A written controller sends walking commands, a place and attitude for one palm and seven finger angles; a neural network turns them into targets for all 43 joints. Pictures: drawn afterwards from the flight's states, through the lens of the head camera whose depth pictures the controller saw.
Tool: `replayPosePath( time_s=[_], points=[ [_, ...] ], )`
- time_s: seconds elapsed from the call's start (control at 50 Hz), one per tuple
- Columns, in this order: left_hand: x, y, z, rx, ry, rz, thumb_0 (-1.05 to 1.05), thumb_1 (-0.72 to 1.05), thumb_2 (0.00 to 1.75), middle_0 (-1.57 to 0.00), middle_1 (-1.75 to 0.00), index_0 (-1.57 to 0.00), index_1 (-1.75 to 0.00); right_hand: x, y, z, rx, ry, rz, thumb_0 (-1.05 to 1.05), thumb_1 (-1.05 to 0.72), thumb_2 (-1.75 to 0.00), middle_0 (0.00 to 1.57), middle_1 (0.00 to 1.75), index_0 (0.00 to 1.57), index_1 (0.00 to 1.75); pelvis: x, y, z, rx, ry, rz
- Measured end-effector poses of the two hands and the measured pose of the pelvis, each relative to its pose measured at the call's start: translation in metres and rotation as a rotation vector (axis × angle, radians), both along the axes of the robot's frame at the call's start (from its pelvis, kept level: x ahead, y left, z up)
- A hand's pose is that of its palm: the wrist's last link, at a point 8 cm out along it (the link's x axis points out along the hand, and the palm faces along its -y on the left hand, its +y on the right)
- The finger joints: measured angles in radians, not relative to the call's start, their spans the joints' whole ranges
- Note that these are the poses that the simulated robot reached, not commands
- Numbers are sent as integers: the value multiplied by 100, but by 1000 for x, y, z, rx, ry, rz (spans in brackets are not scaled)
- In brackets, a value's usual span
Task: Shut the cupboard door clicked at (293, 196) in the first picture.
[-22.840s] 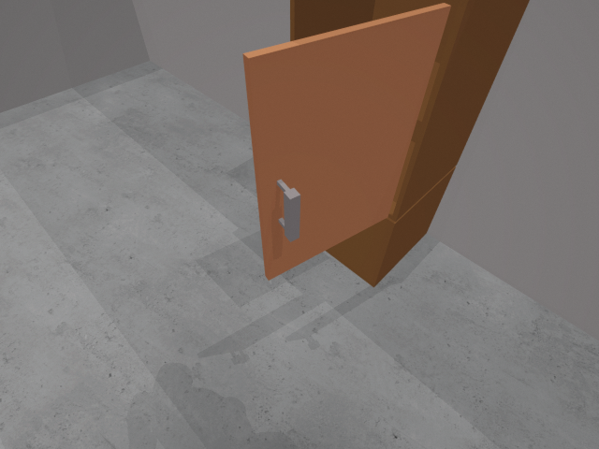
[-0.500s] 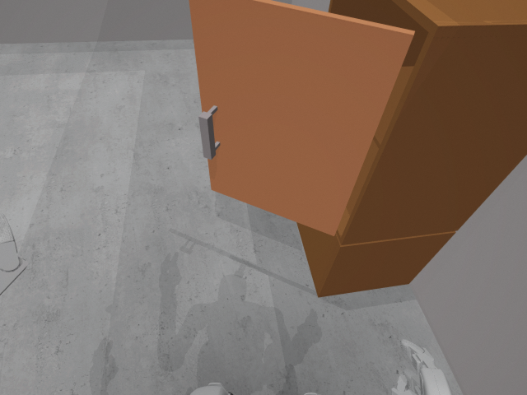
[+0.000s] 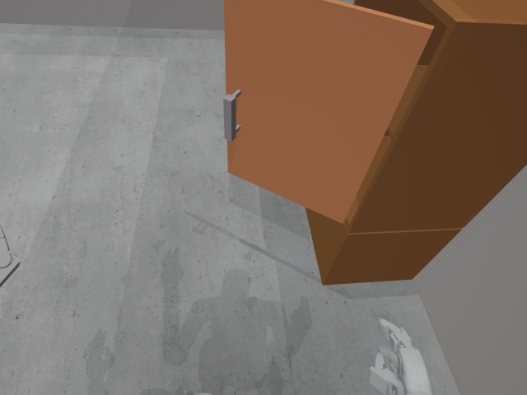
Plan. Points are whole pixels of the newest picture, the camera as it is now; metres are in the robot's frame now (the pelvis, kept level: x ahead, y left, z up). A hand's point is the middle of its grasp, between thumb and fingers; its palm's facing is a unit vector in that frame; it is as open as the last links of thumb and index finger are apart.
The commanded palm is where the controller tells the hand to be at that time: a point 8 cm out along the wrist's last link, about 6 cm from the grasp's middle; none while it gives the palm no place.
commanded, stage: stop stepping back and stand still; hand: left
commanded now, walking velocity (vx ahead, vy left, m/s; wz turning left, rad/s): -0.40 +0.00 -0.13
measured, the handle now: (233, 115) +0.80 +0.14 -0.07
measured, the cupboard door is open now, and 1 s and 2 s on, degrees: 57 57 57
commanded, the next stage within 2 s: let the arm hang, fingers relaxed in 1.14 s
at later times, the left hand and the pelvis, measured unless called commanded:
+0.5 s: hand out of the picture +0.14 +0.26 +0.17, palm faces +0.41 -0.81 -0.42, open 7.4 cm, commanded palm +0.08 +0.30 +0.18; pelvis -0.08 +0.01 +0.01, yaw -4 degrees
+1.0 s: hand (16, 325) +0.15 +0.25 +0.16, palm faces +0.39 -0.82 -0.41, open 7.4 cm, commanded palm +0.09 +0.28 +0.18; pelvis -0.08 +0.00 +0.01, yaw -5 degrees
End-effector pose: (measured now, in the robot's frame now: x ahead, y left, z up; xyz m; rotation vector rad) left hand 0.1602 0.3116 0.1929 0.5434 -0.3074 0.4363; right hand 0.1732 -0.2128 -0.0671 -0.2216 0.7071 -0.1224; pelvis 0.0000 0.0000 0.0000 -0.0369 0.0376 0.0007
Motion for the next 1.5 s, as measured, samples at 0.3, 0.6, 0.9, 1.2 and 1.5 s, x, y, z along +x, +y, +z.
replayPosePath(
  time_s=[0.3,0.6,0.9,1.2,1.5],
  points=[
    [-26,-41,-3,33,115,-125,2,89,89,-21,-30,-21,-30,-121,-59,1,-33,78,-187,1,-90,-90,20,30,20,30,-56,-14,8,57,3,-90],
    [-70,-14,-3,-29,3,-41,2,89,89,-21,-30,-21,-30,-168,-29,-5,-34,70,-150,2,-90,-90,20,30,20,30,-87,0,7,38,-35,-72],
    [-63,-27,-15,-55,91,-61,2,89,89,-21,-30,-21,-30,-140,-37,-10,-9,88,-125,2,-90,-90,20,30,20,30,-78,-7,6,25,-37,-81],
    [-54,-30,-9,-30,101,-146,2,89,89,-21,-30,-21,-30,-124,-35,13,-28,-7,-151,1,-90,-90,20,30,20,30,-82,2,9,20,-27,-90],
    [-166,-66,-303,-478,1319,-53,1,91,89,-20,-30,-19,-29,-214,-28,-47,2,341,-106,1,-90,-90,20,30,20,30,-119,19,-2,28,-54,-68]
  ],
)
